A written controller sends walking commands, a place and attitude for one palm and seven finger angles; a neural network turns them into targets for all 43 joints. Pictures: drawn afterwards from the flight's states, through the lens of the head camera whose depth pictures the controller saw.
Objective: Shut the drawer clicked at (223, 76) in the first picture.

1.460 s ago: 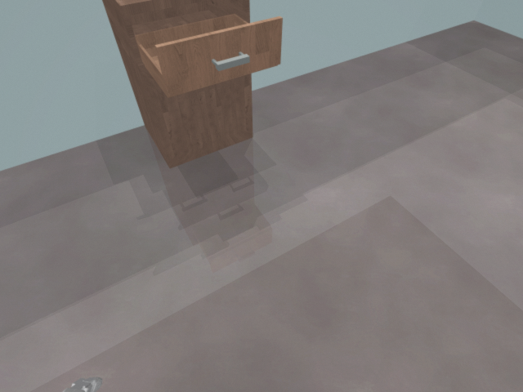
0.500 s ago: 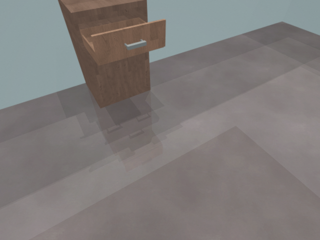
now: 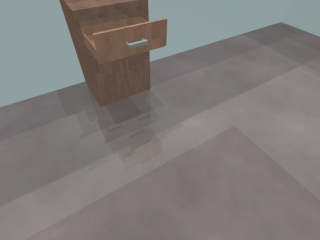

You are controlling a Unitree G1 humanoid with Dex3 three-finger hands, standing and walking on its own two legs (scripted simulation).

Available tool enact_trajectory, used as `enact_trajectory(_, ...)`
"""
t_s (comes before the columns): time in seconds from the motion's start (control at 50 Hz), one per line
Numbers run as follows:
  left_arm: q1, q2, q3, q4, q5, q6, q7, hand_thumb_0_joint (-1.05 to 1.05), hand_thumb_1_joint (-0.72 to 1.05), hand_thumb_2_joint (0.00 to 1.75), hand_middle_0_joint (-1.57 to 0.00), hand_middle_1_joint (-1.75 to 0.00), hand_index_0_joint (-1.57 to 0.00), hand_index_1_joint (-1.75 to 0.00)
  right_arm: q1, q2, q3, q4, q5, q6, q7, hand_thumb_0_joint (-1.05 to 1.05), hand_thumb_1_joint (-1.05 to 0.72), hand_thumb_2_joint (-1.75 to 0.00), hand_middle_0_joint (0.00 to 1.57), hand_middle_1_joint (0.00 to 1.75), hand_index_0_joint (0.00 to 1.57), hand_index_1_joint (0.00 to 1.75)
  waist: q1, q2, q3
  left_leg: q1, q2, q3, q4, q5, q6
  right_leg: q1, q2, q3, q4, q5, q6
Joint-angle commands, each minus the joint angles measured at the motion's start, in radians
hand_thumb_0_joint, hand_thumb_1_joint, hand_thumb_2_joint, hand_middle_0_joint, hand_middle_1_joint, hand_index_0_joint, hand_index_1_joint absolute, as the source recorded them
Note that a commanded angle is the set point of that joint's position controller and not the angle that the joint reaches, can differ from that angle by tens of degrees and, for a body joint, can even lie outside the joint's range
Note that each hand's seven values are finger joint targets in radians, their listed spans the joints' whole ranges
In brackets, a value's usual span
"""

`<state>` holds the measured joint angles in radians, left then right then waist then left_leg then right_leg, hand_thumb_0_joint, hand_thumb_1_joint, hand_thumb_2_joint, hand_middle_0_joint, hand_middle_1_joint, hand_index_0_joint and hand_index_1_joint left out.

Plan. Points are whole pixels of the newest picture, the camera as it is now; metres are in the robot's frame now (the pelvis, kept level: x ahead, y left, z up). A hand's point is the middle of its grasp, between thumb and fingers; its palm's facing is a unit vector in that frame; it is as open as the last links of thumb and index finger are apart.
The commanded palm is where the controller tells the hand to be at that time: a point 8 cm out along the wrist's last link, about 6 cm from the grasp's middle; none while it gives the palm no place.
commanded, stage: look at it before walking up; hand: left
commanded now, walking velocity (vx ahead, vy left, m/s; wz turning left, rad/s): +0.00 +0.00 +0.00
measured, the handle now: (136, 42) +1.21 +0.22 -0.09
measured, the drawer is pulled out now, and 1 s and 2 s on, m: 0.30 0.30 0.30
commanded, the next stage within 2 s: walk to a spot facing it in 0.18 s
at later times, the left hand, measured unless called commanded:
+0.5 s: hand out of the picture +0.05 +0.22 -0.17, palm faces -0.05 -0.96 -0.26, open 7.4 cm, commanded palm none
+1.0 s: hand out of the picture +0.13 +0.13 -0.17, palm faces -0.12 -0.98 -0.17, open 7.4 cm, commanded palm none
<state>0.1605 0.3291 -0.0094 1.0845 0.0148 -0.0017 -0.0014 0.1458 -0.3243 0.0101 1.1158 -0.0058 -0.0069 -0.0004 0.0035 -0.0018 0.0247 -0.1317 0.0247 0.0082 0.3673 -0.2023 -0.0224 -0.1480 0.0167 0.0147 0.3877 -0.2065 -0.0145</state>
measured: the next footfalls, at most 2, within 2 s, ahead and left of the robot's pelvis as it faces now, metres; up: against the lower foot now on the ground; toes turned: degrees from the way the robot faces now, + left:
left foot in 1.10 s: +0.41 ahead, +0.04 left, +0.00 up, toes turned -10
right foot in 1.56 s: +0.49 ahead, -0.26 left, +0.00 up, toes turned -33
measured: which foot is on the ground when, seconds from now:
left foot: down 0.00-0.62, up 0.64-1.00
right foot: down 0.00-1.00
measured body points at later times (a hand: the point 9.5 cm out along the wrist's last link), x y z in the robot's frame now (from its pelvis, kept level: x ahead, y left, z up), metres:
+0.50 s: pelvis +0.02 +0.00 -0.01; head +0.01 +0.00 +0.44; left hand +0.05 +0.27 -0.15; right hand +0.05 -0.27 -0.16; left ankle +0.00 +0.13 -0.75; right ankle +0.00 -0.11 -0.74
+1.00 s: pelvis +0.18 -0.04 -0.01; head +0.20 -0.05 +0.44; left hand +0.13 +0.18 -0.16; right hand +0.24 -0.28 -0.15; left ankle +0.33 +0.07 -0.70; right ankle +0.04 -0.10 -0.75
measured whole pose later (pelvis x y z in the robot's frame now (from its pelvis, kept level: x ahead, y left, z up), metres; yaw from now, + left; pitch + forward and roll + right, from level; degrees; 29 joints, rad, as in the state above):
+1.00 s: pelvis +0.18 -0.04 -0.01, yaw -14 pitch +0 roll +0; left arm 0.49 0.11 0.03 1.11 0.03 -0.07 0.02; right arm 0.12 -0.16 -0.05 0.99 -0.01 -0.02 0.03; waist 0.06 0.01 0.03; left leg -0.60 0.11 0.08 0.84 -0.17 -0.03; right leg 0.04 0.06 0.04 0.30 -0.35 -0.06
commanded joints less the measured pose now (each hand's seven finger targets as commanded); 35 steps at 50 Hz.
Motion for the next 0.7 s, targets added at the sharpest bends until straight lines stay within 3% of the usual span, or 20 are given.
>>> enact_trajectory(0.0,-0.043,0.2,0.04,-0.061,-0.005,-0.024,0.014,0.0,0.9,0.9,-0.2,-0.3,-0.2,-0.3,-0.044,-0.197,-0.038,-0.063,-0.003,-0.025,-0.016,0.0,-0.9,-0.9,0.2,0.3,0.2,0.3,-0.002,0.002,-0.032,0.002,0.097,-0.093,-0.059,0.105,0.045,-0.014,-0.127,0.105,-0.08,0.1,-0.016)
enact_trajectory(0.26,-0.04,0.199,0.039,-0.059,-0.004,-0.025,0.014,0.0,0.9,0.9,-0.2,-0.3,-0.2,-0.3,-0.051,-0.199,-0.039,-0.063,-0.002,-0.027,-0.015,0.0,-0.9,-0.9,0.2,0.3,0.2,0.3,-0.001,0.009,-0.045,0.014,0.098,-0.098,-0.066,0.117,0.048,-0.008,-0.127,0.1,-0.078,0.107,-0.012)
enact_trajectory(0.3,0.029,0.085,0.018,-0.029,-0.004,-0.004,0.016,0.0,0.9,0.9,-0.2,-0.3,-0.2,-0.3,0.012,-0.083,-0.015,-0.036,-0.011,-0.011,-0.012,0.0,-0.9,-0.9,0.2,0.3,0.2,0.3,-0.002,0.0,-0.048,0.022,0.09,-0.057,-0.035,-0.017,0.028,-0.032,-0.113,0.107,-0.069,-0.042,-0.003)
enact_trajectory(0.32,0.048,0.083,0.022,-0.032,0.001,0.005,0.012,0.0,0.9,0.9,-0.2,-0.3,-0.2,-0.3,0.041,-0.079,-0.019,-0.034,-0.013,-0.004,-0.011,0.0,-0.9,-0.9,0.2,0.3,0.2,0.3,-0.003,-0.009,-0.029,0.008,0.088,-0.048,-0.026,-0.142,0.032,-0.065,-0.1,0.12,-0.062,-0.166,-0.01)
enact_trajectory(0.36,0.062,0.09,0.037,-0.053,0.006,0.018,-0.001,0.0,0.9,0.9,-0.2,-0.3,-0.2,-0.3,0.054,-0.096,-0.035,-0.051,-0.019,0.004,-0.01,0.0,-0.9,-0.9,0.2,0.3,0.2,0.3,-0.003,-0.002,0.081,-0.074,0.093,-0.056,-0.036,-0.363,0.046,-0.162,-0.073,0.148,-0.054,-0.348,-0.026)
enact_trajectory(0.42,0.088,0.069,0.053,-0.097,0.009,0.014,-0.016,0.0,0.9,0.9,-0.2,-0.3,-0.2,-0.3,0.105,-0.125,-0.059,-0.078,-0.019,-0.003,-0.012,0.0,-0.9,-0.9,0.2,0.3,0.2,0.3,-0.013,0.055,0.125,-0.054,0.158,-0.128,-0.056,-0.471,0.094,-0.284,-0.016,0.12,0.085,-0.362,-0.04)
enact_trajectory(0.44,0.087,0.041,0.056,-0.114,0.009,0.008,-0.021,0.0,0.9,0.9,-0.2,-0.3,-0.2,-0.3,0.141,-0.139,-0.069,-0.081,-0.019,-0.01,-0.015,0.0,-0.9,-0.9,0.2,0.3,0.2,0.3,-0.03,0.121,0.118,-0.012,0.216,-0.197,-0.106,-0.495,0.128,-0.335,0.019,0.065,0.201,-0.309,-0.032)
enact_trajectory(0.46,0.074,0.013,0.06,-0.131,0.007,0.002,-0.025,0.0,0.9,0.9,-0.2,-0.3,-0.2,-0.3,0.162,-0.16,-0.081,-0.086,-0.017,-0.02,-0.018,0.0,-0.9,-0.9,0.2,0.3,0.2,0.3,-0.036,0.183,0.108,0.017,0.303,-0.266,-0.156,-0.478,0.173,-0.372,0.028,-0.016,0.338,-0.236,-0.017)
enact_trajectory(0.48,0.046,-0.001,0.064,-0.153,0.007,-0.001,-0.029,0.0,0.9,0.9,-0.2,-0.3,-0.2,-0.3,0.169,-0.155,-0.09,-0.093,-0.016,-0.028,-0.017,0.0,-0.9,-0.9,0.2,0.3,0.2,0.3,-0.042,0.194,0.102,0.035,0.346,-0.275,-0.185,-0.41,0.207,-0.408,-0.015,-0.03,0.419,-0.267,-0.009)
enact_trajectory(0.52,0.041,-0.017,0.071,-0.169,0.007,-0.01,-0.036,0.0,0.9,0.9,-0.2,-0.3,-0.2,-0.3,0.153,-0.125,-0.088,-0.099,-0.018,-0.038,-0.017,0.0,-0.9,-0.9,0.2,0.3,0.2,0.3,-0.025,0.143,0.108,0.011,0.347,-0.193,-0.143,-0.245,0.203,-0.37,-0.063,-0.034,0.386,-0.289,-0.006)
enact_trajectory(0.54,0.083,-0.038,0.071,-0.157,0.008,-0.016,-0.039,0.0,0.9,0.9,-0.2,-0.3,-0.2,-0.3,0.132,-0.116,-0.085,-0.103,-0.02,-0.041,-0.017,0.0,-0.9,-0.9,0.2,0.3,0.2,0.3,-0.001,0.134,0.094,-0.014,0.321,-0.114,-0.087,-0.148,0.177,-0.288,-0.062,-0.063,0.321,-0.254,-0.005)
enact_trajectory(0.56,0.17,-0.052,0.075,-0.127,0.009,-0.02,-0.039,0.0,0.9,0.9,-0.2,-0.3,-0.2,-0.3,0.106,-0.102,-0.085,-0.104,-0.019,-0.041,-0.017,0.0,-0.9,-0.9,0.2,0.3,0.2,0.3,0.041,0.108,0.064,-0.079,0.279,-0.028,0.025,-0.101,0.139,-0.137,-0.047,-0.092,0.22,-0.164,-0.007)
enact_trajectory(0.58,0.297,-0.032,0.082,-0.081,0.013,-0.029,-0.034,0.0,0.9,0.9,-0.2,-0.3,-0.2,-0.3,0.095,-0.075,-0.079,-0.107,-0.017,-0.04,-0.015,0.0,-0.9,-0.9,0.2,0.3,0.2,0.3,0.092,0.006,0.017,-0.178,0.197,0.058,0.24,-0.102,0.09,0.056,-0.025,-0.079,0.094,-0.092,-0.021)
enact_trajectory(0.6,0.439,0.086,0.11,-0.038,0.02,-0.048,-0.016,0.0,0.9,0.9,-0.2,-0.3,-0.2,-0.3,0.072,0.005,-0.064,-0.151,-0.003,-0.043,-0.007,0.0,-0.9,-0.9,0.2,0.3,0.2,0.3,0.139,-0.339,-0.009,-0.469,0.06,0.185,0.601,-0.269,0.023,0.244,-0.274,0.35,-0.089,-0.173,-0.111)
enact_trajectory(0.62,0.511,0.127,0.109,-0.027,-0.002,-0.053,0.002,0.0,0.9,0.9,-0.2,-0.3,-0.2,-0.3,-0.01,0.01,-0.057,-0.205,-0.009,-0.05,0.002,0.0,-0.9,-0.9,0.2,0.3,0.2,0.3,0.151,-0.319,-0.005,-0.601,0.035,0.102,0.765,-0.394,0.015,0.259,-0.41,0.605,-0.189,-0.076,-0.202)
enact_trajectory(0.64,0.489,0.098,0.104,-0.024,-0.002,-0.055,0.011,0.0,0.9,0.9,-0.2,-0.3,-0.2,-0.3,-0.06,0.005,-0.064,-0.202,-0.01,-0.053,0.0,0.0,-0.9,-0.9,0.2,0.3,0.2,0.3,0.143,-0.193,0.029,-0.63,0.067,0.023,0.835,-0.312,0.021,0.207,-0.39,0.591,-0.181,-0.046,-0.227)
enact_trajectory(0.66,0.428,0.064,0.093,-0.034,0.002,-0.056,0.014,0.0,0.9,0.9,-0.2,-0.3,-0.2,-0.3,-0.057,0.016,-0.067,-0.192,-0.011,-0.054,0.001,0.0,-0.9,-0.9,0.2,0.3,0.2,0.3,0.105,-0.127,0.077,-0.639,0.094,0.012,0.859,-0.239,0.017,0.152,-0.372,0.535,-0.177,-0.061,-0.241)
enact_trajectory(0.68,0.378,0.022,0.082,-0.046,0.005,-0.06,0.015,0.0,0.9,0.9,-0.2,-0.3,-0.2,-0.3,-0.034,0.024,-0.069,-0.175,-0.017,-0.051,0.003,0.0,-0.9,-0.9,0.2,0.3,0.2,0.3,0.071,-0.055,0.088,-0.609,0.11,0.003,0.839,-0.171,0.009,0.104,-0.338,0.451,-0.173,-0.025,-0.228)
